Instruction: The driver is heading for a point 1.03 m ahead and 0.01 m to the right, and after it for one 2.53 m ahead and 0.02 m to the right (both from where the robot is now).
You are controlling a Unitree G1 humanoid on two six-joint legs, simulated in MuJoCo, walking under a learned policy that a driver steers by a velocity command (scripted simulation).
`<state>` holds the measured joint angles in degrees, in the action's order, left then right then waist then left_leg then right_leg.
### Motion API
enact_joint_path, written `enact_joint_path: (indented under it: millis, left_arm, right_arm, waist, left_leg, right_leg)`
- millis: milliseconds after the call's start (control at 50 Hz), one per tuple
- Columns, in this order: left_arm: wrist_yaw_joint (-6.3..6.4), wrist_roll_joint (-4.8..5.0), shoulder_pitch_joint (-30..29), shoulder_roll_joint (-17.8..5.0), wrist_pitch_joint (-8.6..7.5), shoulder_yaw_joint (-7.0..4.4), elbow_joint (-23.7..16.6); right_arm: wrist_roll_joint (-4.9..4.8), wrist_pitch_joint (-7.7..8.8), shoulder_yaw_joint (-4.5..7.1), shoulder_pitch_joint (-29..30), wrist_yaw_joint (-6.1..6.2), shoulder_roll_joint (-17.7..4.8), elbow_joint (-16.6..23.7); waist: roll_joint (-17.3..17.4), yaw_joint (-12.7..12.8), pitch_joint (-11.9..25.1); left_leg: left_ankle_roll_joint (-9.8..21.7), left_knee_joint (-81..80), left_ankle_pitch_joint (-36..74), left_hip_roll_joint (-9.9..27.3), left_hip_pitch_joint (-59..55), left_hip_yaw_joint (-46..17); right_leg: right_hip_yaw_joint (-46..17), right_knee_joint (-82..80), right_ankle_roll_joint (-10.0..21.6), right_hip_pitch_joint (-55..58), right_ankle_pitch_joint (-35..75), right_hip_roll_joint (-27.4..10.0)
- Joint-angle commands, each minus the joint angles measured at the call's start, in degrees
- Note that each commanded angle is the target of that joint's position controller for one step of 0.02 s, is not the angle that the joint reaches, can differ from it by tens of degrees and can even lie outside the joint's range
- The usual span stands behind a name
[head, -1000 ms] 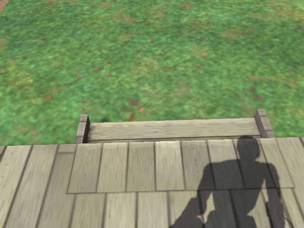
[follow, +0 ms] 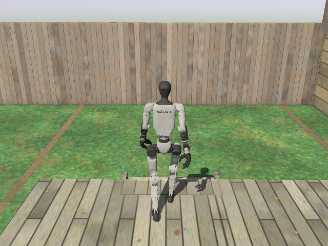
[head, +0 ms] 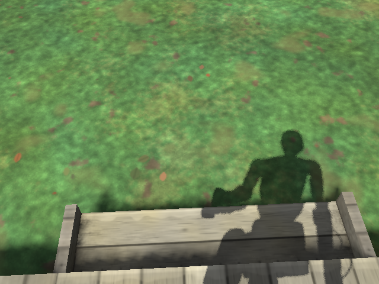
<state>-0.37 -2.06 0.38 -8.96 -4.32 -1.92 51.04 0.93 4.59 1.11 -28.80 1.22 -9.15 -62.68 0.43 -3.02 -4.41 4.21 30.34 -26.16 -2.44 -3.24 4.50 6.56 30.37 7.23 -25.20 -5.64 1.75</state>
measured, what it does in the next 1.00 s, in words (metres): walks ahead: left foot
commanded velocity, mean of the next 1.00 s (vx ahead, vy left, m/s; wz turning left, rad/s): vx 0.50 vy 0.00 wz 0.00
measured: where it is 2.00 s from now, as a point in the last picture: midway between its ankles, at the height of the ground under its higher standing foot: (185, 179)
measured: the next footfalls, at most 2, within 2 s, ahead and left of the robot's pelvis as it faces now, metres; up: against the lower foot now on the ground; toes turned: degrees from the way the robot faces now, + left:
left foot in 0.52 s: +0.40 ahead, +0.08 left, +0.00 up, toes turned +3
right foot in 1.18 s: +0.71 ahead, -0.10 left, -0.16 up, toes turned -3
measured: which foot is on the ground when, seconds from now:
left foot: down 0.00-0.00, up 0.02-0.50, down 0.52-1.00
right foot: down 0.00-0.52, up 0.54-1.00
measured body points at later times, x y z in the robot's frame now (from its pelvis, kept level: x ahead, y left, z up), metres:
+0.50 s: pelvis +0.26 +0.01 +0.01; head +0.28 +0.02 +0.46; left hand +0.18 +0.24 -0.14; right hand +0.44 -0.21 -0.10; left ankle +0.36 +0.08 -0.72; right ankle +0.12 -0.07 -0.72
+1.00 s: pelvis +0.48 +0.02 +0.00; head +0.47 +0.03 +0.45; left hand +0.62 +0.27 -0.13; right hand +0.41 -0.24 -0.14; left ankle +0.36 +0.08 -0.72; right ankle +0.65 -0.14 -0.70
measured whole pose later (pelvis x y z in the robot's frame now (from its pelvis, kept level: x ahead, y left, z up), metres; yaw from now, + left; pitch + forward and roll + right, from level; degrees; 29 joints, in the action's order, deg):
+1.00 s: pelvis +0.48 +0.02 +0.00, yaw +0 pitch -1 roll +1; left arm -2.4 -2.5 7.0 -14.4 0.2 -4.7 52.3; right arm 0.8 5.9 1.7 -29.1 1.8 -12.2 -57.6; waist -2.7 -3.2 0.6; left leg 5.2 31.3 -27.9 -4.9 3.0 3.9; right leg -2.2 38.0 2.1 -34.2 22.4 -4.0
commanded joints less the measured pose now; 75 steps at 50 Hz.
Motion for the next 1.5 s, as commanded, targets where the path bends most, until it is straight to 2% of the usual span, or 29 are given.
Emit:
enact_joint_path:
  millis: [20, 40, 100, 200, 400, 480, 500, 520, 540, 560, 620, 760, 880, 960, 1060, 1080, 1140, 1160, 1180, 1200, 1220, 1240, 1260, 1280, 1340, 1360, 1400, 1440, 1500]
  left_arm:
    - [0.49, 0.05, 27.91, -15.31, 0.58, -4.86, 4.96]
    - [0.11, 1.63, 22.87, -12.67, 1.17, -4.29, 4.53]
    - [0.34, 1.13, 16.08, -4.49, 0.02, -1.84, 4.51]
    - [0.82, 1.30, 22.29, -7.05, -1.78, -1.84, 6.81]
    - [1.33, 0.97, 29.71, -8.03, -0.39, -0.84, 7.98]
    - [2.45, 0.82, 25.61, -10.42, 0.14, -1.37, 7.49]
    - [2.56, 1.15, 24.33, -9.88, 0.60, -1.21, 7.32]
    - [2.52, 1.73, 25.56, -7.90, 0.91, -0.63, 5.76]
    - [1.44, 2.48, 34.53, -2.82, 1.31, 0.00, 6.31]
    - [1.59, 1.12, 30.91, -8.73, 1.53, -1.75, 7.40]
    - [0.97, 1.42, 22.49, -9.74, 1.77, -2.86, 4.67]
    - [-0.69, 0.01, 16.88, -7.00, 6.14, -3.01, 3.06]
    - [-0.75, 0.16, 5.54, -10.58, 4.27, -3.96, -1.27]
    - [-2.37, -0.49, 4.82, -7.36, 3.89, -3.05, -1.05]
    - [-2.34, 0.11, -4.28, -7.20, 3.57, -2.14, -5.84]
    - [-2.01, 1.27, -2.58, -6.07, 3.23, -1.65, -6.54]
    - [-0.58, 0.77, 10.14, -7.61, 2.92, -2.36, -2.34]
    - [0.00, 0.05, 19.92, -8.61, 2.72, -3.06, 1.22]
    - [-0.20, -0.38, 37.42, -11.18, 2.95, -4.35, 7.20]
    - [-1.20, -1.06, 36.42, -14.71, 2.50, -4.57, 6.64]
    - [-2.21, 0.81, 38.09, -15.14, 1.95, -4.18, 5.64]
    - [-2.22, 1.38, 33.86, -13.62, 1.90, -4.17, 3.69]
    - [-0.95, 1.11, 28.28, -14.23, 1.94, -4.49, 3.58]
    - [-0.17, 1.47, 24.78, -10.90, 1.66, -3.29, 2.75]
    - [0.33, 1.33, 22.11, -9.77, -1.27, -1.49, 4.17]
    - [0.58, 0.91, 23.02, -11.96, -1.33, -2.25, 5.30]
    - [0.22, 0.37, 24.60, -11.85, -1.14, -2.28, 5.49]
    - [0.78, 1.24, 24.66, -8.87, -2.53, -1.86, 6.51]
    - [1.22, 1.30, 23.51, -8.44, -2.77, -1.42, 6.11]
  right_arm:
    - [-2.19, 0.51, 1.37, -5.39, -0.66, -4.94, 4.36]
    - [-1.08, 0.03, 2.39, -0.91, -0.29, -8.30, 5.22]
    - [0.27, -0.54, 2.67, 5.13, -0.84, -5.82, 7.44]
    - [1.13, -3.47, 2.60, 9.54, -2.10, -4.04, 9.86]
    - [0.01, -3.34, 1.27, 27.57, -1.93, -4.97, 16.58]
    - [0.50, -2.26, 2.44, 16.07, -1.15, -7.80, 14.08]
    - [0.72, -1.53, 3.10, 6.95, -0.82, -8.63, 11.28]
    - [1.72, -0.85, 4.27, -2.07, -0.44, -13.05, 9.76]
    - [0.78, -1.19, 4.80, -1.28, -0.84, -15.94, 10.04]
    - [-0.91, -1.86, 4.55, 2.68, -1.54, -13.15, 10.52]
    - [-0.59, -1.12, 2.89, 11.15, -2.06, -8.17, 11.73]
    - [0.44, 0.47, 3.03, 1.69, -1.00, -11.26, 8.60]
    - [-1.29, 2.59, 2.68, 1.23, 0.07, -12.02, 7.76]
    - [-0.33, 1.99, 1.38, -0.38, 0.94, -8.51, 7.00]
    - [2.37, 0.25, 1.67, -4.74, 1.94, -8.99, 6.34]
    - [2.41, 0.04, 1.41, -3.17, 2.04, -7.87, 6.54]
    - [2.15, -0.83, 1.21, -4.02, 2.38, -9.06, 5.52]
    - [1.79, -1.27, 1.35, -3.53, 2.22, -10.14, 5.30]
    - [0.78, -0.94, 1.59, 1.24, 1.04, -10.72, 4.86]
    - [-2.40, -0.54, 2.03, -6.64, 0.98, -7.25, 5.81]
    - [-3.66, -0.59, 1.94, -8.38, 2.41, -8.70, 6.31]
    - [-0.90, -0.79, 2.45, -3.94, 2.21, -11.53, 6.61]
    - [0.72, -1.53, 2.53, 1.54, 1.66, -10.86, 8.03]
    - [2.50, -2.49, 3.12, 6.61, 0.90, -12.26, 8.62]
    - [1.87, -3.89, 3.06, 12.13, -1.68, -7.76, 8.58]
    - [3.13, -4.51, 2.37, 10.77, -2.31, -5.35, 7.37]
    - [2.74, -5.14, 2.16, 6.86, -2.77, -4.69, 6.04]
    - [0.88, -3.17, 3.83, 20.13, -3.10, -10.23, 10.36]
    - [1.39, -1.34, 2.91, 23.23, -4.53, -6.61, 10.11]
  waist:
    - [-11.01, 9.51, 22.65]
    - [-3.53, 7.94, 14.14]
    - [-0.79, 2.62, 1.59]
    - [-2.86, 0.62, -0.56]
    - [-5.53, 5.30, -0.81]
    - [-5.34, -0.15, 3.02]
    - [-2.66, -4.24, 7.12]
    - [4.61, -6.45, 14.36]
    - [14.43, -1.20, 18.39]
    - [6.20, -1.65, 12.24]
    - [0.95, 2.84, 1.00]
    - [2.16, 3.54, 1.30]
    - [2.09, 3.16, -2.30]
    - [3.14, 1.18, -0.31]
    - [1.60, -4.84, -4.84]
    - [1.29, -4.52, -4.56]
    - [-1.47, -1.38, -1.05]
    - [-2.76, 3.03, 3.12]
    - [-2.99, 12.51, 10.95]
    - [-16.34, 7.98, 14.86]
    - [-13.19, 7.46, 21.00]
    - [-6.09, 7.98, 16.43]
    - [-8.11, 6.49, 10.66]
    - [-2.55, 5.00, 5.18]
    - [-0.09, 0.03, -5.94]
    - [-4.27, 0.21, -4.14]
    - [-6.88, -0.92, 0.00]
    - [-2.76, 1.88, -3.35]
    - [-1.51, 3.32, 0.39]
  left_leg:
    - [0.86, 48.65, -3.56, -2.69, 34.48, -3.73]
    - [1.38, 50.80, 0.40, 1.42, 40.16, -7.80]
    - [0.79, 41.41, 7.98, 6.54, 36.11, -7.93]
    - [-1.75, 32.29, 14.77, 8.03, 37.68, -5.23]
    - [-1.03, 9.17, 23.66, 3.79, 33.35, 0.47]
    - [2.33, 2.03, 14.80, 0.40, 19.79, -0.26]
    - [3.87, -3.71, 17.84, 0.51, 10.96, -1.07]
    - [7.26, -5.78, 21.84, 12.56, -2.95, -14.25]
    - [16.24, -10.60, 18.69, 24.99, -14.27, -38.45]
    - [16.15, -13.13, 12.06, 22.71, -8.56, -37.52]
    - [11.79, -18.62, 20.75, 17.27, 10.08, -20.90]
    - [9.55, -18.73, 29.72, 13.83, 10.52, -13.43]
    - [6.30, -16.54, 21.62, 10.26, 10.62, -10.56]
    - [6.90, -5.01, 17.01, 9.65, 15.68, -9.65]
    - [7.70, 6.82, 16.56, 10.97, 9.95, -13.16]
    - [6.18, 9.96, 16.30, 9.04, 13.35, -9.61]
    - [7.36, 27.17, 27.73, 8.75, 10.42, -11.04]
    - [7.32, 39.56, 34.34, 7.51, 11.00, -9.26]
    - [5.15, 61.18, 30.82, 5.38, 25.29, -5.84]
    - [1.68, 88.35, -24.15, -4.09, 45.18, -2.82]
    - [1.91, 90.57, -21.32, -1.33, 55.35, -9.31]
    - [2.16, 80.39, -10.12, 2.03, 60.84, -10.77]
    - [0.51, 77.66, -6.38, 3.29, 63.04, -8.07]
    - [-0.27, 73.05, -5.42, 5.44, 60.62, -8.43]
    - [-4.11, 36.74, 15.55, 8.58, 43.34, -10.31]
    - [-4.75, 35.67, 17.32, 7.79, 39.22, -7.00]
    - [-3.83, 36.14, 25.45, 8.16, 36.91, -5.97]
    - [-2.31, 21.48, 38.76, 9.19, 48.94, -9.66]
    - [-1.48, 10.44, 59.25, 7.10, 32.62, -5.67]
  right_leg:
    - [-46.46, -13.04, 14.44, 44.70, -7.06, -26.35]
    - [-38.75, -14.18, 12.90, 38.12, -10.13, -23.53]
    - [-21.90, -19.14, 6.58, 17.87, -1.46, -16.19]
    - [-14.36, -22.16, 5.50, 13.43, 5.42, -12.62]
    - [-7.13, -17.93, 2.35, 23.57, 29.86, -11.53]
    - [-6.86, -6.38, 2.40, 27.56, 42.44, -12.64]
    - [-5.32, 4.78, 1.19, 26.22, 39.59, -10.93]
    - [-2.51, 23.57, -0.34, 16.20, 18.76, -7.28]
    - [-3.40, 41.14, -2.65, -3.37, -27.03, 3.77]
    - [-9.80, 45.43, -2.03, -9.94, -24.37, 1.25]
    - [-12.47, 37.30, -2.68, -5.45, -13.80, -4.33]
    - [-9.19, 30.61, -5.67, -11.05, -1.11, -5.88]
    - [-9.76, 11.73, -6.01, -15.19, 17.40, -5.53]
    - [-7.53, 8.25, -4.95, -7.32, 32.98, -5.29]
    - [-7.60, -1.25, -4.97, -13.03, 26.57, -5.85]
    - [-6.29, -8.39, -4.47, -5.74, 31.22, -5.81]
    - [-4.98, -15.00, -2.69, 6.90, 26.77, -5.38]
    - [-2.15, -17.54, -1.84, 16.25, 24.01, -3.70]
    - [-0.29, -6.11, 0.12, 39.37, 33.25, -4.07]
    - [-13.19, 5.75, 4.90, 53.67, 57.32, -17.50]
    - [-23.19, 11.41, 7.69, 60.14, 64.72, -24.68]
    - [-24.11, 2.88, 10.74, 52.60, 35.51, -26.03]
    - [-31.86, -5.15, 15.57, 40.65, 6.53, -28.79]
    - [-34.15, -10.02, 15.46, 28.72, -5.32, -27.51]
    - [-21.50, -14.13, 8.88, -0.13, 0.17, -16.93]
    - [-20.04, -13.93, 8.91, -0.97, 4.05, -15.52]
    - [-18.63, -10.96, 9.01, 1.47, 11.46, -15.12]
    - [-18.80, -9.23, 6.84, 10.44, -1.89, -11.90]
    - [-14.72, -4.93, 5.08, 2.64, -17.83, -8.94]
Velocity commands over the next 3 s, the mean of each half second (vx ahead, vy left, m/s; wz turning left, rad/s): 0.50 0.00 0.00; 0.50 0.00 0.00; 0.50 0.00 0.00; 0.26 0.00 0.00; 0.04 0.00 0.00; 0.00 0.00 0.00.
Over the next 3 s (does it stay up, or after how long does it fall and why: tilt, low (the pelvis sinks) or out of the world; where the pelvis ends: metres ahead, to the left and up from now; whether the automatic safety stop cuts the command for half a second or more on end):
stays up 1.07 0.01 -0.30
